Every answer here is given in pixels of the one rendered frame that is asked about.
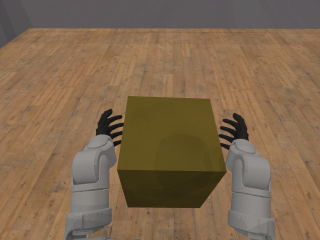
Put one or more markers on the carton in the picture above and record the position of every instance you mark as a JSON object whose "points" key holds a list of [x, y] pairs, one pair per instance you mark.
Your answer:
{"points": [[170, 153]]}

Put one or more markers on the left robot hand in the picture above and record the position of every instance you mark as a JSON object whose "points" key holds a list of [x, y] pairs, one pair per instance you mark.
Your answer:
{"points": [[105, 129]]}

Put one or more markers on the left robot forearm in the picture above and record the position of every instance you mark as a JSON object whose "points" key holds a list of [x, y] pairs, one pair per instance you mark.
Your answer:
{"points": [[90, 181]]}

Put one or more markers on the right robot forearm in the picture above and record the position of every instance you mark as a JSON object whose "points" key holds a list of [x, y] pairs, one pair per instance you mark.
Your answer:
{"points": [[250, 213]]}

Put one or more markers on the right robot hand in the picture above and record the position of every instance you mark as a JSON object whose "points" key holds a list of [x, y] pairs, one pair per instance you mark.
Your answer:
{"points": [[239, 133]]}

